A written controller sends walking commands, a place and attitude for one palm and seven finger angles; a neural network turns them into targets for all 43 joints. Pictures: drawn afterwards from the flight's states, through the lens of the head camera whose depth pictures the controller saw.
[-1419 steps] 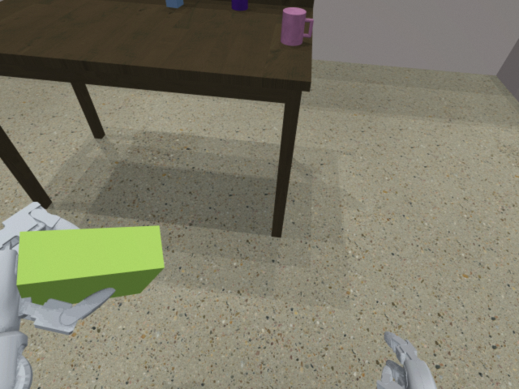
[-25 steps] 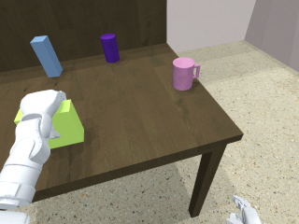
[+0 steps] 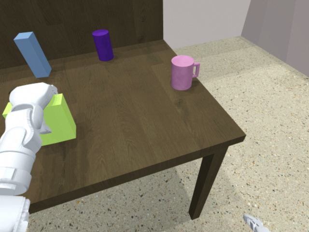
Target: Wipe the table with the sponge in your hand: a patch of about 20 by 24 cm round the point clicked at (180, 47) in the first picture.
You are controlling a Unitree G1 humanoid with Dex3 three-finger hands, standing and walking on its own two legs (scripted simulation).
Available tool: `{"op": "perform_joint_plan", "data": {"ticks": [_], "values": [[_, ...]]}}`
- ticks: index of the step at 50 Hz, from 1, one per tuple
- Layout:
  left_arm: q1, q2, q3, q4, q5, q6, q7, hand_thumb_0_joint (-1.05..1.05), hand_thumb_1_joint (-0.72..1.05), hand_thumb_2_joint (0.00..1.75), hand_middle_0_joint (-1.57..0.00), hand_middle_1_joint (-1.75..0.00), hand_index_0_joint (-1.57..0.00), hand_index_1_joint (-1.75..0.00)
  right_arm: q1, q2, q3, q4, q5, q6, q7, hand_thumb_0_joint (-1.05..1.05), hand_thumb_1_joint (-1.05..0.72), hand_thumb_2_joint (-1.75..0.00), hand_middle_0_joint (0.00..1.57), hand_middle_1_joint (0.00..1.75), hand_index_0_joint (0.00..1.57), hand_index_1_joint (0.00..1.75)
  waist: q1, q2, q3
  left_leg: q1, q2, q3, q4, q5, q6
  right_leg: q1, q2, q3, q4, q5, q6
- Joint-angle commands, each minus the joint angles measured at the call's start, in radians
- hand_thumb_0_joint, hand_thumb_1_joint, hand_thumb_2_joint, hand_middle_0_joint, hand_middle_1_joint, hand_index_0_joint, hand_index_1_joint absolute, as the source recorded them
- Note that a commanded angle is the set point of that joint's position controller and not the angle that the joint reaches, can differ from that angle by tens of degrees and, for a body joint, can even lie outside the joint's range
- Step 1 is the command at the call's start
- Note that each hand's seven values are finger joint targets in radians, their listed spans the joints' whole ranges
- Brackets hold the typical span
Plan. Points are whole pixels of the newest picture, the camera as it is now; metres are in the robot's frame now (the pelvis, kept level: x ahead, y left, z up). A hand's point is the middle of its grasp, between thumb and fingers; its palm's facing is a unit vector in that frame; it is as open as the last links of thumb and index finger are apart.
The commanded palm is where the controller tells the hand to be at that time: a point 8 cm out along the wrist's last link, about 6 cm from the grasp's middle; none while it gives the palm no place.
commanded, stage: wipe forward along the first lane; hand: left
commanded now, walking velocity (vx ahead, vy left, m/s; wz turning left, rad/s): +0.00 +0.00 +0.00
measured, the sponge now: (47, 127) +0.35 +0.34 +0.09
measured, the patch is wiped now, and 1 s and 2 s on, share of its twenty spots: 0.50 0.55 0.60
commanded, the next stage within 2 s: slide across to the middle lane in 0.36 s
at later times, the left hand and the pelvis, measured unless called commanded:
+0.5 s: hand (43, 100) +0.41 +0.36 +0.14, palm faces -0.12 +0.01 -0.99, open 9.5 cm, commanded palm +0.40 +0.34 +0.19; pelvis +0.01 +0.01 +0.00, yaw -1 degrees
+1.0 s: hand (60, 97) +0.42 +0.31 +0.15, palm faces -0.01 +0.01 -1.00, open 9.5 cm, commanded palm +0.40 +0.29 +0.20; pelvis +0.02 +0.02 +0.00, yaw +0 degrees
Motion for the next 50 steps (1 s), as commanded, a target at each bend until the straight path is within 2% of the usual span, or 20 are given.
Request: {"op": "perform_joint_plan", "data": {"ticks": [1, 4, 6, 7, 11, 15, 16, 19, 21, 22, 23, 26, 32, 34, 36, 37, 41, 42, 46, 50], "values": [[-0.299, 0.286, 0.072, -0.04, 0.053, -0.002, 0.04, 0.0, 0.1, 1.3, -1.2, -1.6, -1.2, -1.6, -0.086, -0.129, -0.049, -0.134, -0.002, -0.038, -0.007, 0.0, -0.9, -0.9, 0.2, 0.3, 0.2, 0.3, -0.012, -0.068, -0.138, 0.17, -0.041, 0.039, -0.051, 0.025, 0.057, -0.098, 0.012, -0.004, -0.141, 0.127, -0.039], [-0.331, 0.236, 0.021, -0.013, 0.059, -0.009, 0.045, 0.0, 0.1, 1.3, -1.2, -1.6, -1.2, -1.6, -0.069, -0.128, -0.052, -0.131, 0.0, -0.037, -0.004, 0.0, -0.9, -0.9, 0.2, 0.3, 0.2, 0.3, -0.024, -0.08, -0.15, 0.176, -0.04, 0.042, -0.049, 0.02, 0.058, -0.114, 0.012, -0.009, -0.136, 0.122, -0.036], [-0.358, 0.308, 0.075, 0.022, 0.066, -0.012, 0.052, 0.0, 0.1, 1.3, -1.2, -1.6, -1.2, -1.6, -0.059, -0.136, -0.053, -0.118, 0.0, -0.032, -0.005, 0.0, -0.9, -0.9, 0.2, 0.3, 0.2, 0.3, -0.02, -0.065, -0.146, 0.164, -0.039, 0.035, -0.054, 0.015, 0.057, -0.112, 0.015, -0.006, -0.136, 0.116, -0.042], [-0.389, 0.267, 0.033, 0.027, 0.062, -0.015, 0.051, 0.0, 0.1, 1.3, -1.2, -1.6, -1.2, -1.6, -0.053, -0.133, -0.053, -0.122, 0.002, -0.034, -0.006, 0.0, -0.9, -0.9, 0.2, 0.3, 0.2, 0.3, -0.032, -0.081, -0.148, 0.163, -0.042, 0.041, -0.049, 0.013, 0.06, -0.114, 0.014, -0.008, -0.136, 0.117, -0.037], [-0.434, 0.331, 0.076, 0.084, 0.071, -0.033, 0.052, 0.0, 0.1, 1.3, -1.2, -1.6, -1.2, -1.6, -0.028, -0.139, -0.057, -0.106, 0.001, -0.032, -0.007, 0.0, -0.9, -0.9, 0.2, 0.3, 0.2, 0.3, -0.034, -0.067, -0.173, 0.159, -0.039, 0.041, -0.048, 0.025, 0.061, -0.107, 0.011, 0.002, -0.139, 0.138, -0.038], [-0.493, 0.312, 0.035, 0.128, 0.085, -0.048, 0.047, 0.0, 0.1, 1.3, -1.2, -1.6, -1.2, -1.6, -0.011, -0.139, -0.057, -0.102, 0.004, -0.027, -0.005, 0.0, -0.9, -0.9, 0.2, 0.3, 0.2, 0.3, -0.053, -0.055, -0.154, 0.159, -0.037, 0.043, -0.05, 0.003, 0.063, -0.139, 0.012, 0.0, -0.142, 0.108, -0.035], [-0.498, 0.344, 0.066, 0.14, 0.087, -0.057, 0.048, 0.0, 0.1, 1.3, -1.2, -1.6, -1.2, -1.6, -0.001, -0.14, -0.058, -0.099, 0.002, -0.03, -0.006, 0.0, -0.9, -0.9, 0.2, 0.3, 0.2, 0.3, -0.046, -0.043, -0.169, 0.158, -0.035, 0.035, -0.055, 0.011, 0.063, -0.13, 0.015, 0.001, -0.138, 0.119, -0.041], [-0.484, 0.328, 0.057, 0.149, 0.088, -0.076, 0.052, 0.0, 0.1, 1.3, -1.2, -1.6, -1.2, -1.6, 0.022, -0.143, -0.065, -0.099, -0.002, -0.025, -0.001, 0.0, -0.9, -0.9, 0.2, 0.3, 0.2, 0.3, -0.05, -0.06, -0.205, 0.175, -0.034, 0.045, -0.035, 0.058, 0.065, -0.117, 0.016, 0.0, -0.132, 0.172, -0.039], [-0.499, 0.379, 0.1, 0.167, 0.082, -0.084, 0.054, 0.0, 0.1, 1.3, -1.2, -1.6, -1.2, -1.6, 0.025, -0.147, -0.063, -0.097, -0.001, -0.02, -0.002, 0.0, -0.9, -0.9, 0.2, 0.3, 0.2, 0.3, -0.046, -0.057, -0.213, 0.159, -0.033, 0.04, -0.041, 0.068, 0.064, -0.105, 0.015, 0.004, -0.133, 0.193, -0.042], [-0.509, 0.353, 0.075, 0.18, 0.079, -0.088, 0.055, 0.0, 0.1, 1.3, -1.2, -1.6, -1.2, -1.6, 0.035, -0.148, -0.065, -0.095, -0.001, -0.019, -0.002, 0.0, -0.9, -0.9, 0.2, 0.3, 0.2, 0.3, -0.057, -0.075, -0.202, 0.157, -0.035, 0.046, -0.036, 0.063, 0.067, -0.11, 0.016, 0.002, -0.133, 0.189, -0.036], [-0.475, 0.367, 0.096, 0.193, 0.082, -0.091, 0.059, 0.0, 0.1, 1.3, -1.2, -1.6, -1.2, -1.6, 0.039, -0.151, -0.069, -0.092, -0.001, -0.018, 0.002, 0.0, -0.9, -0.9, 0.2, 0.3, 0.2, 0.3, -0.047, -0.081, -0.212, 0.159, -0.033, 0.047, -0.033, 0.08, 0.066, -0.102, 0.015, 0.001, -0.129, 0.208, -0.037], [-0.534, 0.315, 0.053, 0.08, 0.077, -0.104, 0.065, 0.0, 0.1, 1.3, -1.2, -1.6, -1.2, -1.6, 0.02, -0.136, -0.07, -0.106, -0.001, -0.022, 0.008, 0.0, -0.9, -0.9, 0.2, 0.3, 0.2, 0.3, -0.049, -0.007, -0.249, 0.205, -0.029, 0.035, -0.043, 0.105, 0.064, -0.111, 0.018, -0.001, -0.128, 0.206, -0.046], [-0.514, 0.203, 0.003, -0.07, 0.002, -0.068, 0.099, 0.0, 0.1, 1.3, -1.2, -1.6, -1.2, -1.6, -0.023, -0.123, -0.077, -0.116, 0.005, -0.039, 0.014, 0.0, -0.9, -0.9, 0.2, 0.3, 0.2, 0.3, -0.04, 0.009, -0.295, 0.293, -0.026, 0.021, -0.051, 0.15, 0.064, -0.094, 0.024, -0.012, -0.132, 0.23, -0.046], [-0.507, 0.211, 0.015, -0.088, -0.011, -0.03, 0.114, 0.0, 0.1, 1.3, -1.2, -1.6, -1.2, -1.6, -0.045, -0.123, -0.071, -0.113, 0.007, -0.041, 0.019, 0.0, -0.9, -0.9, 0.2, 0.3, 0.2, 0.3, -0.03, -0.002, -0.28, 0.288, -0.025, 0.02, -0.061, 0.144, 0.061, -0.085, 0.024, -0.019, -0.133, 0.227, -0.045], [-0.535, 0.252, 0.045, -0.125, -0.007, 0.007, 0.126, 0.0, 0.1, 1.3, -1.2, -1.6, -1.2, -1.6, -0.078, -0.125, -0.062, -0.116, 0.01, -0.044, 0.02, 0.0, -0.9, -0.9, 0.2, 0.3, 0.2, 0.3, -0.015, 0.015, -0.277, 0.279, -0.026, 0.014, -0.077, 0.148, 0.054, -0.07, 0.024, -0.021, -0.129, 0.225, -0.049], [-0.58, 0.227, 0.015, -0.156, 0.001, 0.02, 0.133, 0.0, 0.1, 1.3, -1.2, -1.6, -1.2, -1.6, -0.082, -0.12, -0.061, -0.12, 0.008, -0.049, 0.021, 0.0, -0.9, -0.9, 0.2, 0.3, 0.2, 0.3, -0.021, 0.018, -0.295, 0.294, -0.029, 0.013, -0.079, 0.148, 0.055, -0.065, 0.027, -0.027, -0.125, 0.219, -0.048], [-0.555, 0.247, 0.038, -0.133, 0.019, 0.088, 0.142, 0.0, 0.1, 1.3, -1.2, -1.6, -1.2, -1.6, -0.109, -0.117, -0.051, -0.119, 0.008, -0.056, 0.024, 0.0, -0.9, -0.9, 0.2, 0.3, 0.2, 0.3, -0.005, 0.002, -0.303, 0.289, -0.031, 0.015, -0.081, 0.178, 0.048, -0.036, 0.025, -0.027, -0.125, 0.235, -0.051], [-0.571, 0.194, -0.012, -0.139, 0.018, 0.099, 0.136, 0.0, 0.1, 1.3, -1.2, -1.6, -1.2, -1.6, -0.113, -0.112, -0.048, -0.126, 0.008, -0.059, 0.025, 0.0, -0.9, -0.9, 0.2, 0.3, 0.2, 0.3, -0.016, -0.002, -0.296, 0.299, -0.033, 0.017, -0.078, 0.182, 0.05, -0.043, 0.026, -0.032, -0.124, 0.24, -0.048], [-0.58, 0.176, -0.025, -0.144, 0.025, 0.124, 0.12, 0.0, 0.1, 1.3, -1.2, -1.6, -1.2, -1.6, -0.128, -0.104, -0.044, -0.132, 0.006, -0.062, 0.026, 0.0, -0.9, -0.9, 0.2, 0.3, 0.2, 0.3, -0.014, -0.001, -0.316, 0.317, -0.033, 0.02, -0.068, 0.213, 0.048, -0.029, 0.022, -0.029, -0.12, 0.272, -0.05], [-0.604, 0.108, -0.086, -0.161, 0.028, 0.129, 0.099, 0.0, 0.1, 1.3, -1.2, -1.6, -1.2, -1.6, -0.14, -0.092, -0.037, -0.142, 0.008, -0.062, 0.025, 0.0, -0.9, -0.9, 0.2, 0.3, 0.2, 0.3, -0.025, -0.003, -0.309, 0.336, -0.033, 0.019, -0.058, 0.22, 0.048, -0.051, 0.02, -0.032, -0.117, 0.276, -0.049]]}}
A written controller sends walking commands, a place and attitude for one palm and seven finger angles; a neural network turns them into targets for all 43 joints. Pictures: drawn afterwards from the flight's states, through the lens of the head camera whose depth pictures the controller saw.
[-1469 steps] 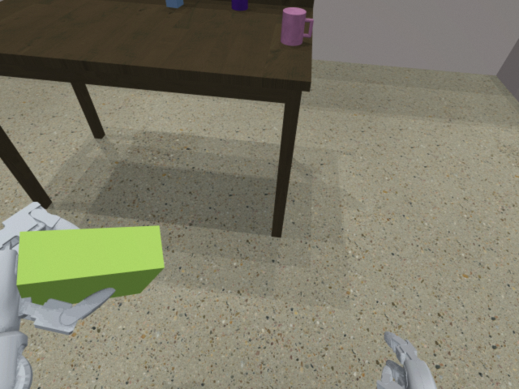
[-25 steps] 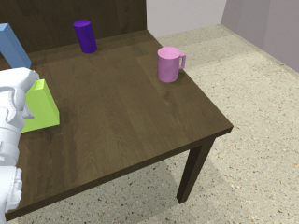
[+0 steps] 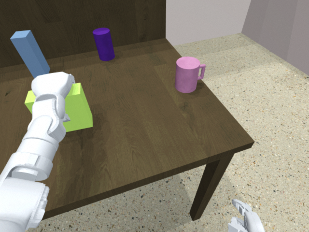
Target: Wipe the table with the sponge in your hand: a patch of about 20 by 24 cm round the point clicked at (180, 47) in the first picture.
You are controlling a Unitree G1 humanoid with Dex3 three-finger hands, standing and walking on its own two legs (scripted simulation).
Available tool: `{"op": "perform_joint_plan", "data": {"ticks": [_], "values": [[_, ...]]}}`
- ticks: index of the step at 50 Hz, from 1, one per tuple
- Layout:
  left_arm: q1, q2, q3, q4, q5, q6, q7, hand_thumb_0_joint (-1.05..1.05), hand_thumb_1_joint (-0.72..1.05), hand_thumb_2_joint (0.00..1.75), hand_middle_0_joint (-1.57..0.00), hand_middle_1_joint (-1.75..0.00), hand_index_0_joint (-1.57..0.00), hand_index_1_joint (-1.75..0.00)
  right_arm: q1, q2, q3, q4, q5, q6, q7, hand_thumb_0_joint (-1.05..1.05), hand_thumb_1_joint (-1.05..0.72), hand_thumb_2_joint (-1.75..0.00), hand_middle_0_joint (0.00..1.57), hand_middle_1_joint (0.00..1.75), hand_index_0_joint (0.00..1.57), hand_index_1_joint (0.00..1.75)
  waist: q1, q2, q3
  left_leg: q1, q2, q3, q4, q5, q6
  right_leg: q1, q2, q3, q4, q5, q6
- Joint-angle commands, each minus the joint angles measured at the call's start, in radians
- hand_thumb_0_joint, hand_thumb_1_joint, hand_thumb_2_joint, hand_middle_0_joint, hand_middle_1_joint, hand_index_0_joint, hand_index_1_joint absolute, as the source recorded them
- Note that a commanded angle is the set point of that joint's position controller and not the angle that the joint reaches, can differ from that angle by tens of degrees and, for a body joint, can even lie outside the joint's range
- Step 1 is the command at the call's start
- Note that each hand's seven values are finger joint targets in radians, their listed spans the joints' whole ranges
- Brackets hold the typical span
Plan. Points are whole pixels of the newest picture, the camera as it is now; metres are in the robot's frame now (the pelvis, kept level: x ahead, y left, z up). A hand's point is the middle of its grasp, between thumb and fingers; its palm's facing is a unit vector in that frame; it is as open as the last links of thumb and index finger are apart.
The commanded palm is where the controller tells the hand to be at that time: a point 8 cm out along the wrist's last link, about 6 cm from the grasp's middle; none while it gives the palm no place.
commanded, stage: slide across to the middle lane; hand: left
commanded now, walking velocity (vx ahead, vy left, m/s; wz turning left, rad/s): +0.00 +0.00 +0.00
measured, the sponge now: (65, 115) +0.39 +0.30 +0.09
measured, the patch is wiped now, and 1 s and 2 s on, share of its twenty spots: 0.55 0.60 0.70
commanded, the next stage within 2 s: wipe back along the middle lane in 0.14 s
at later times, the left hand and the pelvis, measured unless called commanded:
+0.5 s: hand (79, 99) +0.41 +0.25 +0.14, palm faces +0.01 -0.01 -1.00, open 9.5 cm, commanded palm +0.37 +0.24 +0.19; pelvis +0.01 -0.02 +0.00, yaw -1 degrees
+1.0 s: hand (73, 113) +0.36 +0.24 +0.14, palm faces +0.04 -0.01 -1.00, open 9.5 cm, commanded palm +0.32 +0.22 +0.17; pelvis +0.00 -0.02 +0.00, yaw +0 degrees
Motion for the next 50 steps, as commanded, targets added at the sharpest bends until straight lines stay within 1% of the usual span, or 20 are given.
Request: {"op": "perform_joint_plan", "data": {"ticks": [1, 3, 9, 12, 16, 20, 21, 25, 26, 27, 29, 35, 36, 37, 41, 43, 45, 46, 47, 50], "values": [[-0.493, 0.192, 0.034, -0.232, 0.017, 0.005, 0.017, 0.0, 0.1, 1.3, -1.2, -1.6, -1.2, -1.6, -0.074, -0.131, -0.046, -0.129, 0.001, -0.04, -0.011, 0.0, -0.9, -0.9, 0.2, 0.3, 0.2, 0.3, -0.027, 0.028, -0.291, 0.331, -0.009, -0.004, -0.029, 0.238, 0.023, -0.069, 0.047, -0.05, -0.06, 0.28, -0.075], [-0.531, 0.178, 0.018, -0.216, 0.015, 0.009, 0.015, 0.0, 0.1, 1.3, -1.2, -1.6, -1.2, -1.6, -0.071, -0.129, -0.043, -0.123, 0.001, -0.044, -0.014, 0.0, -0.9, -0.9, 0.2, 0.3, 0.2, 0.3, -0.033, -0.003, -0.288, 0.333, -0.009, -0.005, -0.026, 0.229, 0.024, -0.08, 0.045, -0.05, -0.059, 0.277, -0.071], [-0.61, 0.147, -0.004, -0.161, 0.022, 0.019, 0.034, 0.0, 0.1, 1.3, -1.2, -1.6, -1.2, -1.6, -0.061, -0.127, -0.041, -0.1, -0.002, -0.052, -0.018, 0.0, -0.9, -0.9, 0.2, 0.3, 0.2, 0.3, -0.033, 0.005, -0.301, 0.329, -0.014, 0.0, -0.023, 0.228, 0.021, -0.075, 0.043, -0.049, -0.052, 0.287, -0.076], [-0.59, 0.198, 0.044, -0.129, 0.025, 0.023, 0.047, 0.0, 0.1, 1.3, -1.2, -1.6, -1.2, -1.6, -0.058, -0.133, -0.045, -0.095, -0.006, -0.049, -0.018, 0.0, -0.9, -0.9, 0.2, 0.3, 0.2, 0.3, -0.023, -0.023, -0.333, 0.313, -0.02, 0.013, -0.017, 0.252, 0.022, -0.026, 0.038, -0.038, -0.05, 0.346, -0.073], [-0.425, 0.255, 0.123, -0.115, 0.028, 0.034, 0.053, 0.0, 0.1, 1.3, -1.2, -1.6, -1.2, -1.6, -0.064, -0.138, -0.048, -0.107, -0.011, -0.029, -0.008, 0.0, -0.9, -0.9, 0.2, 0.3, 0.2, 0.3, 0.009, -0.061, -0.359, 0.272, -0.022, 0.03, -0.015, 0.307, 0.026, 0.063, 0.031, -0.031, -0.043, 0.457, -0.065], [-0.306, 0.208, 0.089, -0.191, 0.023, 0.055, 0.037, 0.0, 0.1, 1.3, -1.2, -1.6, -1.2, -1.6, -0.095, -0.138, -0.047, -0.135, -0.007, -0.015, 0.006, 0.0, -0.9, -0.9, 0.2, 0.3, 0.2, 0.3, 0.009, -0.074, -0.309, 0.251, -0.025, 0.048, -0.016, 0.289, 0.037, 0.055, 0.03, -0.029, -0.049, 0.469, -0.051], [-0.272, 0.245, 0.131, -0.218, 0.019, 0.056, 0.035, 0.0, 0.1, 1.3, -1.2, -1.6, -1.2, -1.6, -0.097, -0.143, -0.052, -0.136, -0.006, -0.013, 0.008, 0.0, -0.9, -0.9, 0.2, 0.3, 0.2, 0.3, 0.018, -0.076, -0.317, 0.25, -0.025, 0.046, -0.015, 0.302, 0.037, 0.079, 0.031, -0.028, -0.046, 0.487, -0.054], [-0.158, 0.208, 0.101, -0.285, 0.0, 0.092, 0.011, 0.0, 0.1, 1.3, -1.2, -1.6, -1.2, -1.6, -0.125, -0.144, -0.048, -0.154, -0.002, -0.005, 0.009, 0.0, -0.9, -0.9, 0.2, 0.3, 0.2, 0.3, 0.02, -0.094, -0.273, 0.238, -0.031, 0.06, -0.009, 0.294, 0.043, 0.072, 0.028, -0.024, -0.048, 0.511, -0.043], [-0.147, 0.227, 0.126, -0.321, -0.006, 0.093, 0.007, 0.0, 0.1, 1.3, -1.2, -1.6, -1.2, -1.6, -0.131, -0.147, -0.052, -0.154, -0.002, -0.005, 0.01, 0.0, -0.9, -0.9, 0.2, 0.3, 0.2, 0.3, 0.024, -0.086, -0.279, 0.241, -0.031, 0.057, -0.009, 0.307, 0.041, 0.086, 0.029, -0.023, -0.043, 0.525, -0.047], [-0.118, 0.193, 0.093, -0.341, -0.012, 0.1, -0.001, 0.0, 0.1, 1.3, -1.2, -1.6, -1.2, -1.6, -0.138, -0.143, -0.049, -0.168, -0.003, -0.005, 0.01, 0.0, -0.9, -0.9, 0.2, 0.3, 0.2, 0.3, 0.027, -0.08, -0.272, 0.245, -0.036, 0.057, -0.008, 0.307, 0.044, 0.08, 0.031, -0.026, -0.045, 0.523, -0.046], [-0.068, 0.196, 0.103, -0.34, -0.021, 0.114, -0.01, 0.0, 0.1, 1.3, -1.2, -1.6, -1.2, -1.6, -0.145, -0.144, -0.046, -0.164, 0.0, -0.002, 0.008, 0.0, -0.9, -0.9, 0.2, 0.3, 0.2, 0.3, 0.025, -0.097, -0.229, 0.231, -0.034, 0.057, -0.011, 0.275, 0.043, 0.058, 0.031, -0.024, -0.054, 0.493, -0.043], [-0.005, 0.159, 0.079, -0.41, -0.035, 0.125, -0.023, 0.0, 0.1, 1.3, -1.2, -1.6, -1.2, -1.6, -0.182, -0.135, -0.04, -0.175, 0.004, -0.004, 0.002, 0.0, -0.9, -0.9, 0.2, 0.3, 0.2, 0.3, 0.029, -0.101, -0.215, 0.24, -0.032, 0.056, -0.015, 0.249, 0.036, 0.045, 0.028, -0.022, -0.055, 0.452, -0.042], [-0.006, 0.172, 0.093, -0.41, -0.035, 0.126, -0.023, 0.0, 0.1, 1.3, -1.2, -1.6, -1.2, -1.6, -0.188, -0.138, -0.04, -0.17, 0.003, -0.003, 0.0, 0.0, -0.9, -0.9, 0.2, 0.3, 0.2, 0.3, 0.03, -0.091, -0.208, 0.24, -0.03, 0.053, -0.018, 0.244, 0.034, 0.044, 0.03, -0.023, -0.056, 0.439, -0.047], [-0.006, 0.137, 0.062, -0.403, -0.037, 0.131, -0.025, 0.0, 0.1, 1.3, -1.2, -1.6, -1.2, -1.6, -0.19, -0.134, -0.037, -0.174, 0.004, -0.003, -0.002, 0.0, -0.9, -0.9, 0.2, 0.3, 0.2, 0.3, 0.023, -0.107, -0.194, 0.239, -0.031, 0.055, -0.019, 0.235, 0.034, 0.033, 0.031, -0.027, -0.058, 0.428, -0.043], [-0.034, 0.125, 0.042, -0.384, -0.028, 0.144, -0.027, 0.0, 0.1, 1.3, -1.2, -1.6, -1.2, -1.6, -0.214, -0.131, -0.03, -0.163, 0.008, -0.002, -0.01, 0.0, -0.9, -0.9, 0.2, 0.3, 0.2, 0.3, 0.018, -0.088, -0.155, 0.241, -0.026, 0.049, -0.033, 0.179, 0.026, -0.006, 0.031, -0.026, -0.074, 0.336, -0.049], [-0.045, 0.09, 0.007, -0.368, -0.026, 0.148, -0.028, 0.0, 0.1, 1.3, -1.2, -1.6, -1.2, -1.6, -0.218, -0.123, -0.024, -0.165, 0.011, -0.004, -0.012, 0.0, -0.9, -0.9, 0.2, 0.3, 0.2, 0.3, 0.015, -0.093, -0.144, 0.24, -0.024, 0.043, -0.039, 0.154, 0.024, -0.023, 0.03, -0.03, -0.077, 0.292, -0.048], [-0.042, 0.064, -0.015, -0.369, -0.021, 0.149, -0.028, 0.0, 0.1, 1.3, -1.2, -1.6, -1.2, -1.6, -0.223, -0.121, -0.024, -0.169, 0.009, -0.005, -0.012, 0.0, -0.9, -0.9, 0.2, 0.3, 0.2, 0.3, 0.019, -0.085, -0.162, 0.248, -0.025, 0.043, -0.037, 0.153, 0.023, -0.02, 0.029, -0.028, -0.074, 0.282, -0.05], [-0.034, 0.09, 0.014, -0.367, -0.017, 0.149, -0.025, 0.0, 0.1, 1.3, -1.2, -1.6, -1.2, -1.6, -0.224, -0.123, -0.025, -0.167, 0.009, -0.004, -0.012, 0.0, -0.9, -0.9, 0.2, 0.3, 0.2, 0.3, 0.022, -0.086, -0.161, 0.249, -0.022, 0.034, -0.04, 0.15, 0.02, -0.017, 0.032, -0.03, -0.072, 0.271, -0.055], [-0.042, 0.039, -0.033, -0.384, -0.017, 0.148, -0.027, 0.0, 0.1, 1.3, -1.2, -1.6, -1.2, -1.6, -0.228, -0.118, -0.02, -0.178, 0.009, -0.006, -0.009, 0.0, -0.9, -0.9, 0.2, 0.3, 0.2, 0.3, 0.02, -0.072, -0.176, 0.256, -0.024, 0.036, -0.037, 0.159, 0.021, -0.015, 0.032, -0.036, -0.064, 0.277, -0.056], [0.007, -0.009, -0.06, -0.43, -0.018, 0.149, -0.022, 0.0, 0.1, 1.3, -1.2, -1.6, -1.2, -1.6, -0.237, -0.11, -0.019, -0.187, 0.007, -0.006, 0.004, 0.0, -0.9, -0.9, 0.2, 0.3, 0.2, 0.3, 0.029, -0.058, -0.19, 0.266, -0.019, 0.025, -0.032, 0.179, 0.018, -0.018, 0.034, -0.043, -0.05, 0.281, -0.06]]}}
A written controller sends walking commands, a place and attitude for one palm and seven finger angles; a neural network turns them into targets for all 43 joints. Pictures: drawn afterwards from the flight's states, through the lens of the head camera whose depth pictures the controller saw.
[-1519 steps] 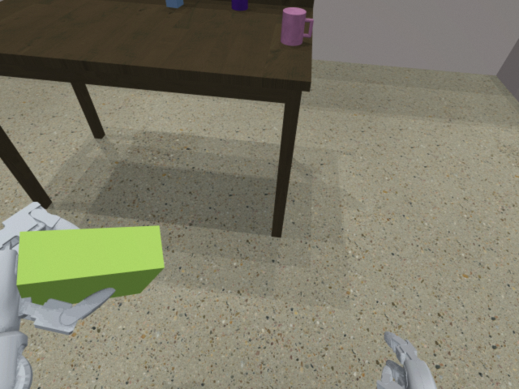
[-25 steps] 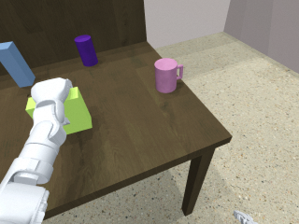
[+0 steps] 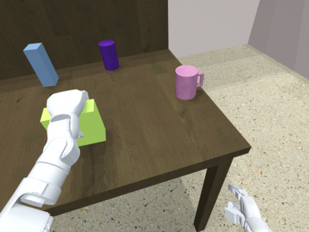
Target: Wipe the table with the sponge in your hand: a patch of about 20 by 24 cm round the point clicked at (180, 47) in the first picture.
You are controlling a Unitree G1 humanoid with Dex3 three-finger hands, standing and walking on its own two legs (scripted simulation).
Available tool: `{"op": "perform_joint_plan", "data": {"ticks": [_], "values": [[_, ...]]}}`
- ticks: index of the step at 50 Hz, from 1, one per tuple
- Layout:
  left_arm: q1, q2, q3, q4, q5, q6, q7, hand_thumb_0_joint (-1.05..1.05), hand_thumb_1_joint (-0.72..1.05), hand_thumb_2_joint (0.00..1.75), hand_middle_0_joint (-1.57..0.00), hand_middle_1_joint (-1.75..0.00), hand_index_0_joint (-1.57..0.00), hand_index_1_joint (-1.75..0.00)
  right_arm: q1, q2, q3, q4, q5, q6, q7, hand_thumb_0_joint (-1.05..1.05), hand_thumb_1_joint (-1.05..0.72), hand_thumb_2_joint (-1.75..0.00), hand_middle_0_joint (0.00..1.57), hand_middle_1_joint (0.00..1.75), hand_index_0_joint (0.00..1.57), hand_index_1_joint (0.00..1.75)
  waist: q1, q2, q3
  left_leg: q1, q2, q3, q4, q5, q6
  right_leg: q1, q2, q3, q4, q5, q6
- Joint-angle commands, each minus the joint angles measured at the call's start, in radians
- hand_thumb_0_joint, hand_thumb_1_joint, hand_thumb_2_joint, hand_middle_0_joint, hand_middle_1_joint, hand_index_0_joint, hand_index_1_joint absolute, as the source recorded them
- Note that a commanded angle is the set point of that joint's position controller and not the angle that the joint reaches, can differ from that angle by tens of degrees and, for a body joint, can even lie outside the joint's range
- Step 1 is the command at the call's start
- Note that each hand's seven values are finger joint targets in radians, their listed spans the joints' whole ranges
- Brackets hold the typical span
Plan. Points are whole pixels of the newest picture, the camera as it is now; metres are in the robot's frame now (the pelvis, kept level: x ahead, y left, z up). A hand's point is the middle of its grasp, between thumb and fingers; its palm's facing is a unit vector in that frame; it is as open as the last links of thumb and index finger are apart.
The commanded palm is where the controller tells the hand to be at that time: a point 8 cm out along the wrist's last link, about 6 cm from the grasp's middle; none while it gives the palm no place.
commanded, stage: wipe back along the middle lane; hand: left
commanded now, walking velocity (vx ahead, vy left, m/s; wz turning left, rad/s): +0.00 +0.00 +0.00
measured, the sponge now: (79, 130) +0.36 +0.27 +0.09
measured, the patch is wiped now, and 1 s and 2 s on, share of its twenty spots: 0.60 0.70 0.70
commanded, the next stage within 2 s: slide across to the third lane in 0.86 s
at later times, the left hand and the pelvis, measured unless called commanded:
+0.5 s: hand (75, 129) +0.31 +0.24 +0.14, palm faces +0.13 -0.03 -0.99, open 9.5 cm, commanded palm +0.27 +0.22 +0.17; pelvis +0.00 +0.00 +0.00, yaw -1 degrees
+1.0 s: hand (77, 144) +0.27 +0.22 +0.14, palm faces +0.17 -0.07 -0.98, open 9.5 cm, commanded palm +0.22 +0.19 +0.18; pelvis -0.01 -0.01 +0.00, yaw -1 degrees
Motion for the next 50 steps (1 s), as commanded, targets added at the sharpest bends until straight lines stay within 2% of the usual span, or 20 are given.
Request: {"op": "perform_joint_plan", "data": {"ticks": [1, 4, 6, 10, 16, 17, 21, 22, 26, 27, 31, 32, 34, 36, 37, 41, 42, 46, 47, 50], "values": [[-0.177, 0.087, 0.037, -0.159, -0.011, 0.004, -0.008, 0.0, 0.1, 1.3, -1.2, -1.6, -1.2, -1.6, -0.155, -0.106, -0.043, -0.16, -0.005, -0.045, 0.01, 0.0, -0.9, -0.9, 0.2, 0.3, 0.2, 0.3, 0.001, -0.074, -0.189, 0.208, -0.024, 0.026, -0.021, 0.195, 0.04, -0.052, 0.027, -0.035, -0.07, 0.315, -0.045], [-0.084, 0.059, 0.029, -0.219, -0.03, 0.025, -0.004, 0.0, 0.1, 1.3, -1.2, -1.6, -1.2, -1.6, -0.174, -0.101, -0.039, -0.176, -0.008, -0.041, 0.02, 0.0, -0.9, -0.9, 0.2, 0.3, 0.2, 0.3, 0.012, -0.12, -0.177, 0.194, -0.026, 0.031, -0.016, 0.219, 0.042, -0.032, 0.026, -0.041, -0.067, 0.361, -0.038], [-0.064, 0.104, 0.072, -0.252, -0.037, 0.046, 0.002, 0.0, 0.1, 1.3, -1.2, -1.6, -1.2, -1.6, -0.19, -0.105, -0.037, -0.173, -0.01, -0.039, 0.02, 0.0, -0.9, -0.9, 0.2, 0.3, 0.2, 0.3, 0.022, -0.116, -0.165, 0.183, -0.024, 0.027, -0.024, 0.205, 0.039, -0.022, 0.028, -0.039, -0.065, 0.345, -0.039], [-0.035, 0.048, 0.01, -0.317, -0.036, 0.088, -0.004, 0.0, 0.1, 1.3, -1.2, -1.6, -1.2, -1.6, -0.212, -0.096, -0.029, -0.18, -0.005, -0.039, 0.022, 0.0, -0.9, -0.9, 0.2, 0.3, 0.2, 0.3, 0.022, -0.112, -0.141, 0.181, -0.027, 0.028, -0.03, 0.201, 0.039, -0.037, 0.029, -0.046, -0.063, 0.323, -0.035], [0.039, 0.078, 0.043, -0.392, -0.042, 0.127, -0.011, 0.0, 0.1, 1.3, -1.2, -1.6, -1.2, -1.6, -0.248, -0.097, -0.024, -0.181, -0.008, -0.038, 0.024, 0.0, -0.9, -0.9, 0.2, 0.3, 0.2, 0.3, 0.033, -0.112, -0.136, 0.179, -0.022, 0.03, -0.027, 0.199, 0.034, -0.027, 0.032, -0.037, -0.051, 0.326, -0.038], [0.049, 0.03, 0.0, -0.404, -0.047, 0.132, -0.013, 0.0, 0.1, 1.3, -1.2, -1.6, -1.2, -1.6, -0.245, -0.089, -0.021, -0.191, -0.006, -0.042, 0.025, 0.0, -0.9, -0.9, 0.2, 0.3, 0.2, 0.3, 0.032, -0.109, -0.134, 0.18, -0.026, 0.032, -0.025, 0.194, 0.037, -0.033, 0.033, -0.044, -0.051, 0.311, -0.035], [0.052, 0.076, 0.033, -0.421, -0.042, 0.148, -0.014, 0.0, 0.1, 1.3, -1.2, -1.6, -1.2, -1.6, -0.261, -0.094, -0.02, -0.183, -0.007, -0.044, 0.021, 0.0, -0.9, -0.9, 0.2, 0.3, 0.2, 0.3, 0.036, -0.109, -0.13, 0.181, -0.021, 0.028, -0.027, 0.168, 0.034, -0.041, 0.033, -0.033, -0.051, 0.282, -0.038], [0.065, 0.021, -0.014, -0.441, -0.045, 0.147, -0.018, 0.0, 0.1, 1.3, -1.2, -1.6, -1.2, -1.6, -0.259, -0.086, -0.017, -0.196, -0.005, -0.049, 0.022, 0.0, -0.9, -0.9, 0.2, 0.3, 0.2, 0.3, 0.035, -0.117, -0.147, 0.185, -0.027, 0.034, -0.018, 0.181, 0.037, -0.034, 0.032, -0.039, -0.046, 0.296, -0.035], [0.137, 0.078, 0.042, -0.472, -0.046, 0.157, -0.022, 0.0, 0.1, 1.3, -1.2, -1.6, -1.2, -1.6, -0.279, -0.091, -0.019, -0.192, -0.008, -0.045, 0.027, 0.0, -0.9, -0.9, 0.2, 0.3, 0.2, 0.3, 0.045, -0.125, -0.122, 0.174, -0.022, 0.034, -0.015, 0.183, 0.035, -0.03, 0.031, -0.023, -0.049, 0.316, -0.035], [0.125, 0.017, -0.016, -0.483, -0.048, 0.161, -0.028, 0.0, 0.1, 1.3, -1.2, -1.6, -1.2, -1.6, -0.278, -0.083, -0.011, -0.202, -0.006, -0.047, 0.028, 0.0, -0.9, -0.9, 0.2, 0.3, 0.2, 0.3, 0.037, -0.122, -0.124, 0.172, -0.026, 0.04, -0.012, 0.186, 0.037, -0.032, 0.029, -0.033, -0.044, 0.321, -0.032], [0.185, 0.07, 0.03, -0.522, -0.044, 0.164, -0.03, 0.0, 0.1, 1.3, -1.2, -1.6, -1.2, -1.6, -0.292, -0.088, -0.015, -0.197, -0.009, -0.044, 0.027, 0.0, -0.9, -0.9, 0.2, 0.3, 0.2, 0.3, 0.048, -0.117, -0.114, 0.173, -0.022, 0.035, -0.011, 0.176, 0.035, -0.033, 0.031, -0.014, -0.048, 0.308, -0.035], [0.169, 0.012, -0.026, -0.527, -0.044, 0.164, -0.033, 0.0, 0.1, 1.3, -1.2, -1.6, -1.2, -1.6, -0.287, -0.078, -0.008, -0.207, -0.007, -0.047, 0.028, 0.0, -0.9, -0.9, 0.2, 0.3, 0.2, 0.3, 0.041, -0.118, -0.111, 0.171, -0.025, 0.04, -0.01, 0.173, 0.037, -0.043, 0.029, -0.028, -0.045, 0.297, -0.032], [0.21, 0.009, -0.024, -0.535, -0.05, 0.159, -0.032, 0.0, 0.1, 1.3, -1.2, -1.6, -1.2, -1.6, -0.282, -0.079, -0.013, -0.204, -0.008, -0.049, 0.033, 0.0, -0.9, -0.9, 0.2, 0.3, 0.2, 0.3, 0.045, -0.124, -0.101, 0.171, -0.023, 0.038, -0.009, 0.17, 0.039, -0.046, 0.029, -0.026, -0.05, 0.301, -0.03], [0.202, 0.072, 0.031, -0.545, -0.04, 0.158, -0.025, 0.0, 0.1, 1.3, -1.2, -1.6, -1.2, -1.6, -0.296, -0.087, -0.015, -0.195, -0.011, -0.05, 0.029, 0.0, -0.9, -0.9, 0.2, 0.3, 0.2, 0.3, 0.047, -0.133, -0.103, 0.173, -0.02, 0.035, -0.007, 0.16, 0.035, -0.045, 0.032, -0.003, -0.049, 0.29, -0.036], [0.221, -0.004, -0.032, -0.569, -0.05, 0.158, -0.029, 0.0, 0.1, 1.3, -1.2, -1.6, -1.2, -1.6, -0.294, -0.075, -0.011, -0.212, -0.008, -0.056, 0.031, 0.0, -0.9, -0.9, 0.2, 0.3, 0.2, 0.3, 0.046, -0.129, -0.121, 0.174, -0.027, 0.045, -0.002, 0.168, 0.04, -0.036, 0.028, -0.018, -0.045, 0.301, -0.029], [0.317, 0.06, 0.043, -0.603, -0.059, 0.158, -0.021, 0.0, 0.1, 1.3, -1.2, -1.6, -1.2, -1.6, -0.305, -0.082, -0.017, -0.205, -0.013, -0.054, 0.038, 0.0, -0.9, -0.9, 0.2, 0.3, 0.2, 0.3, 0.057, -0.156, -0.104, 0.169, -0.021, 0.043, 0.008, 0.188, 0.038, -0.027, 0.03, 0.007, -0.044, 0.355, -0.029], [0.314, 0.012, -0.001, -0.617, -0.061, 0.159, -0.022, 0.0, 0.1, 1.3, -1.2, -1.6, -1.2, -1.6, -0.301, -0.075, -0.011, -0.215, -0.012, -0.055, 0.038, 0.0, -0.9, -0.9, 0.2, 0.3, 0.2, 0.3, 0.05, -0.149, -0.103, 0.167, -0.024, 0.053, 0.01, 0.181, 0.039, -0.033, 0.025, -0.005, -0.046, 0.339, -0.024], [0.336, 0.066, 0.048, -0.634, -0.057, 0.151, -0.012, 0.0, 0.1, 1.3, -1.2, -1.6, -1.2, -1.6, -0.31, -0.079, -0.015, -0.206, -0.014, -0.058, 0.034, 0.0, -0.9, -0.9, 0.2, 0.3, 0.2, 0.3, 0.056, -0.146, -0.064, 0.167, -0.018, 0.043, 0.008, 0.154, 0.036, -0.059, 0.029, 0.022, -0.059, 0.293, -0.029], [0.32, 0.0, -0.011, -0.651, -0.066, 0.147, -0.014, 0.0, 0.1, 1.3, -1.2, -1.6, -1.2, -1.6, -0.301, -0.07, -0.008, -0.22, -0.012, -0.063, 0.033, 0.0, -0.9, -0.9, 0.2, 0.3, 0.2, 0.3, 0.049, -0.146, -0.071, 0.165, -0.022, 0.052, 0.007, 0.152, 0.04, -0.055, 0.024, -0.003, -0.056, 0.285, -0.022], [0.258, -0.001, -0.033, -0.666, -0.056, 0.127, -0.005, 0.0, 0.1, 1.3, -1.2, -1.6, -1.2, -1.6, -0.297, -0.068, -0.013, -0.209, -0.011, -0.073, 0.032, 0.0, -0.9, -0.9, 0.2, 0.3, 0.2, 0.3, 0.043, -0.129, -0.078, 0.184, -0.023, 0.049, 0.008, 0.146, 0.04, -0.07, 0.021, 0.007, -0.062, 0.275, -0.023]]}}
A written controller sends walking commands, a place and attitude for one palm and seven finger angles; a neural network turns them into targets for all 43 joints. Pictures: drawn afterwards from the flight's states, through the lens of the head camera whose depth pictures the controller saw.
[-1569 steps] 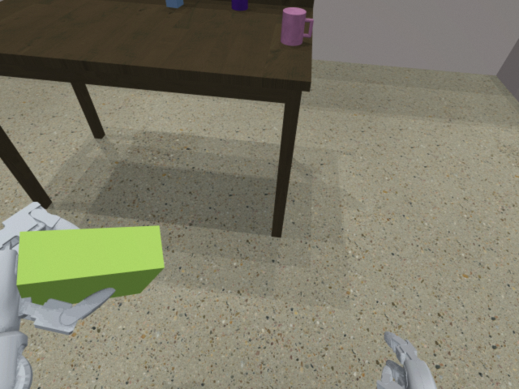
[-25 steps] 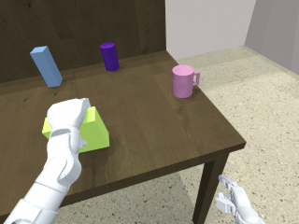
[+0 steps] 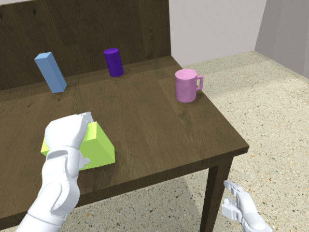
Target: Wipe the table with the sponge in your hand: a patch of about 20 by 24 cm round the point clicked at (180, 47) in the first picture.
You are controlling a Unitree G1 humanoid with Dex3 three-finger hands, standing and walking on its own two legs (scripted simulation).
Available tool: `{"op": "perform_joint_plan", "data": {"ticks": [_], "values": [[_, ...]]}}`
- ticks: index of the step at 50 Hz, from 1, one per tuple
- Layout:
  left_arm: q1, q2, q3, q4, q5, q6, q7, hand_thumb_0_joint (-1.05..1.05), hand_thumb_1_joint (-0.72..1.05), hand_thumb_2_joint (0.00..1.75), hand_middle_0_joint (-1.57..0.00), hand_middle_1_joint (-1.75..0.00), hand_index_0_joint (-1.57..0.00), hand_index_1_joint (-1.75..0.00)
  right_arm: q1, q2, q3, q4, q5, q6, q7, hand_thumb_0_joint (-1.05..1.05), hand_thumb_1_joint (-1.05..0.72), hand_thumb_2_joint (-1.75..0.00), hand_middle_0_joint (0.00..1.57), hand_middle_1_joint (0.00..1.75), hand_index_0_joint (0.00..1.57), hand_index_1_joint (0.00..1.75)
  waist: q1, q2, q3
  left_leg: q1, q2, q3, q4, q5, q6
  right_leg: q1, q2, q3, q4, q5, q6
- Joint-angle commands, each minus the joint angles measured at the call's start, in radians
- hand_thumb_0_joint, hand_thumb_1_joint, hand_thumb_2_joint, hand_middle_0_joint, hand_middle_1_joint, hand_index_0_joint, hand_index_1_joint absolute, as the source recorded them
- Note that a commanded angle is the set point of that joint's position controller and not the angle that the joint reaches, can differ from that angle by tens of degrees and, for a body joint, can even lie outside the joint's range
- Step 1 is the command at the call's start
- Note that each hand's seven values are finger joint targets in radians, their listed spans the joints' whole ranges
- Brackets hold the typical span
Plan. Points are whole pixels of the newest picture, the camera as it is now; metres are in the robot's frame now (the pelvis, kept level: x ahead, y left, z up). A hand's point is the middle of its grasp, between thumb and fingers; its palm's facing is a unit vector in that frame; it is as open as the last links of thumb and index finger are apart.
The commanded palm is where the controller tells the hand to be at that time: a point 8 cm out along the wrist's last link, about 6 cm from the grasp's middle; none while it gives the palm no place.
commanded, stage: slide across to the third lane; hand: left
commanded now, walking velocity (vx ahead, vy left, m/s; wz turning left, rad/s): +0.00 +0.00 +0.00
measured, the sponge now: (86, 153) +0.28 +0.24 +0.10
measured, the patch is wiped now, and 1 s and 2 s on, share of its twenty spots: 0.70 0.70 0.90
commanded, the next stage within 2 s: wipe forward along the third lane in 0.60 s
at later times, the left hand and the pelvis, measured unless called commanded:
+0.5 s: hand (108, 136) +0.28 +0.16 +0.16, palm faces +0.20 -0.17 -0.97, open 9.5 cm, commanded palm +0.25 +0.15 +0.21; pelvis -0.01 -0.01 +0.00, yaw +0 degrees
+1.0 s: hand (118, 128) +0.31 +0.14 +0.16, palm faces +0.17 -0.16 -0.97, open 9.5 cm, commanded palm +0.28 +0.15 +0.20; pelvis -0.01 -0.02 +0.00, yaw -1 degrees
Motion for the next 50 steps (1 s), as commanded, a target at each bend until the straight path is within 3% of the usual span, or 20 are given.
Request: {"op": "perform_joint_plan", "data": {"ticks": [1, 2, 9, 16, 17, 21, 22, 26, 29, 31, 32, 35, 36, 37, 41, 42, 43, 46, 47, 50], "values": [[-0.169, 0.068, 0.026, -0.122, -0.044, -0.006, -0.021, 0.0, 0.1, 1.3, -1.2, -1.6, -1.2, -1.6, -0.289, -0.064, -0.038, -0.209, 0.003, -0.088, -0.005, 0.0, -0.9, -0.9, 0.2, 0.3, 0.2, 0.3, 0.001, -0.165, -0.09, 0.154, -0.036, 0.025, -0.029, 0.161, 0.055, -0.089, 0.014, 0.011, -0.133, 0.289, -0.017], [-0.181, 0.011, -0.029, -0.142, -0.05, -0.01, -0.021, 0.0, 0.1, 1.3, -1.2, -1.6, -1.2, -1.6, -0.284, -0.057, -0.033, -0.221, 0.001, -0.096, -0.003, 0.0, -0.9, -0.9, 0.2, 0.3, 0.2, 0.3, 0.002, -0.149, -0.116, 0.156, -0.042, 0.033, -0.025, 0.178, 0.058, -0.076, 0.009, -0.012, -0.123, 0.31, -0.013], [-0.324, -0.032, -0.094, -0.125, -0.051, -0.042, 0.003, 0.0, 0.1, 1.3, -1.2, -1.6, -1.2, -1.6, -0.28, -0.048, -0.039, -0.192, 0.001, -0.128, -0.003, 0.0, -0.9, -0.9, 0.2, 0.3, 0.2, 0.3, -0.003, -0.161, -0.106, 0.189, -0.042, 0.016, -0.046, 0.147, 0.056, -0.106, 0.011, -0.026, -0.135, 0.238, -0.02], [-0.407, 0.043, -0.017, -0.124, -0.054, -0.051, 0.04, 0.0, 0.1, 1.3, -1.2, -1.6, -1.2, -1.6, -0.306, -0.048, -0.04, -0.173, 0.0, -0.13, -0.005, 0.0, -0.9, -0.9, 0.2, 0.3, 0.2, 0.3, 0.01, -0.17, -0.122, 0.205, -0.041, 0.02, -0.056, 0.148, 0.047, -0.079, 0.008, 0.013, -0.156, 0.233, -0.028], [-0.418, -0.002, -0.055, -0.116, -0.057, -0.048, 0.041, 0.0, 0.1, 1.3, -1.2, -1.6, -1.2, -1.6, -0.304, -0.042, -0.033, -0.178, -0.001, -0.129, -0.005, 0.0, -0.9, -0.9, 0.2, 0.3, 0.2, 0.3, 0.01, -0.166, -0.118, 0.198, -0.043, 0.029, -0.058, 0.155, 0.046, -0.076, 0.005, -0.01, -0.153, 0.235, -0.027], [-0.476, 0.01, -0.054, -0.139, -0.054, -0.058, 0.055, 0.0, 0.1, 1.3, -1.2, -1.6, -1.2, -1.6, -0.31, -0.041, -0.038, -0.174, 0.001, -0.122, 0.001, 0.0, -0.9, -0.9, 0.2, 0.3, 0.2, 0.3, 0.006, -0.129, -0.126, 0.218, -0.038, 0.025, -0.073, 0.15, 0.039, -0.073, 0.009, 0.004, -0.159, 0.214, -0.035], [-0.469, -0.048, -0.1, -0.125, -0.057, -0.057, 0.055, 0.0, 0.1, 1.3, -1.2, -1.6, -1.2, -1.6, -0.308, -0.033, -0.035, -0.182, 0.001, -0.123, 0.003, 0.0, -0.9, -0.9, 0.2, 0.3, 0.2, 0.3, 0.005, -0.141, -0.124, 0.217, -0.04, 0.034, -0.072, 0.148, 0.042, -0.078, 0.008, -0.012, -0.162, 0.205, -0.032], [-0.47, 0.032, -0.027, -0.109, -0.061, -0.061, 0.073, 0.0, 0.1, 1.3, -1.2, -1.6, -1.2, -1.6, -0.296, -0.048, -0.042, -0.169, -0.005, -0.104, 0.008, 0.0, -0.9, -0.9, 0.2, 0.3, 0.2, 0.3, 0.005, -0.149, -0.117, 0.219, -0.035, 0.036, -0.079, 0.148, 0.04, -0.064, 0.008, 0.017, -0.179, 0.213, -0.034], [-0.485, -0.032, -0.076, -0.088, -0.067, -0.063, 0.076, 0.0, 0.1, 1.3, -1.2, -1.6, -1.2, -1.6, -0.296, -0.037, -0.04, -0.175, -0.003, -0.093, 0.01, 0.0, -0.9, -0.9, 0.2, 0.3, 0.2, 0.3, 0.0, -0.156, -0.113, 0.225, -0.034, 0.05, -0.075, 0.155, 0.041, -0.073, 0.005, 0.011, -0.19, 0.218, -0.03], [-0.498, 0.038, -0.016, -0.078, -0.07, -0.064, 0.084, 0.0, 0.1, 1.3, -1.2, -1.6, -1.2, -1.6, -0.293, -0.046, -0.041, -0.171, -0.003, -0.085, 0.009, 0.0, -0.9, -0.9, 0.2, 0.3, 0.2, 0.3, 0.0, -0.15, -0.102, 0.217, -0.031, 0.046, -0.086, 0.136, 0.038, -0.07, 0.005, 0.02, -0.192, 0.192, -0.033], [-0.518, -0.025, -0.064, -0.077, -0.074, -0.063, 0.081, 0.0, 0.1, 1.3, -1.2, -1.6, -1.2, -1.6, -0.303, -0.033, -0.037, -0.185, -0.001, -0.087, 0.007, 0.0, -0.9, -0.9, 0.2, 0.3, 0.2, 0.3, 0.0, -0.159, -0.111, 0.218, -0.036, 0.056, -0.081, 0.14, 0.042, -0.067, 0.002, 0.013, -0.197, 0.195, -0.029], [-0.513, -0.043, -0.084, -0.078, -0.072, -0.067, 0.08, 0.0, 0.1, 1.3, -1.2, -1.6, -1.2, -1.6, -0.302, -0.034, -0.042, -0.179, 0.001, -0.079, 0.012, 0.0, -0.9, -0.9, 0.2, 0.3, 0.2, 0.3, -0.006, -0.147, -0.115, 0.235, -0.033, 0.055, -0.076, 0.174, 0.04, -0.067, 0.002, 0.018, -0.195, 0.246, -0.031], [-0.518, 0.007, -0.041, -0.068, -0.075, -0.065, 0.083, 0.0, 0.1, 1.3, -1.2, -1.6, -1.2, -1.6, -0.297, -0.044, -0.044, -0.176, 0.0, -0.076, 0.01, 0.0, -0.9, -0.9, 0.2, 0.3, 0.2, 0.3, -0.008, -0.139, -0.105, 0.229, -0.032, 0.053, -0.084, 0.154, 0.04, -0.067, 0.003, 0.025, -0.196, 0.221, -0.033], [-0.538, -0.044, -0.082, -0.043, -0.072, -0.06, 0.081, 0.0, 0.1, 1.3, -1.2, -1.6, -1.2, -1.6, -0.302, -0.036, -0.04, -0.182, 0.002, -0.077, 0.008, 0.0, -0.9, -0.9, 0.2, 0.3, 0.2, 0.3, -0.009, -0.147, -0.104, 0.226, -0.036, 0.062, -0.079, 0.153, 0.042, -0.072, 0.003, 0.016, -0.199, 0.22, -0.031], [-0.568, 0.069, 0.014, 0.038, -0.058, -0.051, 0.087, 0.0, 0.1, 1.3, -1.2, -1.6, -1.2, -1.6, -0.284, -0.056, -0.045, -0.157, 0.0, -0.066, -0.007, 0.0, -0.9, -0.9, 0.2, 0.3, 0.2, 0.3, -0.009, -0.15, -0.099, 0.215, -0.035, 0.057, -0.083, 0.143, 0.041, -0.067, 0.0, 0.046, -0.207, 0.227, -0.033], [-0.575, 0.001, -0.041, 0.05, -0.059, -0.045, 0.082, 0.0, 0.1, 1.3, -1.2, -1.6, -1.2, -1.6, -0.293, -0.046, -0.041, -0.169, 0.003, -0.066, -0.01, 0.0, -0.9, -0.9, 0.2, 0.3, 0.2, 0.3, -0.01, -0.156, -0.109, 0.211, -0.039, 0.066, -0.082, 0.144, 0.042, -0.062, -0.002, 0.029, -0.206, 0.222, -0.03], [-0.588, 0.016, -0.027, 0.078, -0.056, -0.046, 0.081, 0.0, 0.1, 1.3, -1.2, -1.6, -1.2, -1.6, -0.287, -0.048, -0.042, -0.156, 0.005, -0.066, -0.013, 0.0, -0.9, -0.9, 0.2, 0.3, 0.2, 0.3, -0.016, -0.188, -0.105, 0.213, -0.035, 0.062, -0.081, 0.148, 0.041, -0.073, -0.001, 0.031, -0.209, 0.224, -0.028], [-0.593, 0.058, 0.009, 0.121, -0.046, -0.034, 0.081, 0.0, 0.1, 1.3, -1.2, -1.6, -1.2, -1.6, -0.281, -0.062, -0.045, -0.151, 0.005, -0.059, -0.018, 0.0, -0.9, -0.9, 0.2, 0.3, 0.2, 0.3, -0.01, -0.141, -0.106, 0.205, -0.036, 0.06, -0.087, 0.143, 0.039, -0.065, -0.001, 0.042, -0.203, 0.229, -0.033], [-0.61, -0.013, -0.049, 0.124, -0.047, -0.028, 0.078, 0.0, 0.1, 1.3, -1.2, -1.6, -1.2, -1.6, -0.285, -0.054, -0.042, -0.163, 0.006, -0.062, -0.017, 0.0, -0.9, -0.9, 0.2, 0.3, 0.2, 0.3, -0.013, -0.157, -0.137, 0.207, -0.042, 0.069, -0.081, 0.163, 0.044, -0.047, -0.002, 0.022, -0.189, 0.272, -0.03], [-0.601, 0.005, -0.036, 0.182, -0.036, -0.012, 0.073, 0.0, 0.1, 1.3, -1.2, -1.6, -1.2, -1.6, -0.284, -0.06, -0.046, -0.151, 0.006, -0.056, -0.019, 0.0, -0.9, -0.9, 0.2, 0.3, 0.2, 0.3, -0.013, -0.174, -0.125, 0.195, -0.038, 0.07, -0.076, 0.167, 0.044, -0.052, -0.005, 0.029, -0.194, 0.295, -0.025]]}}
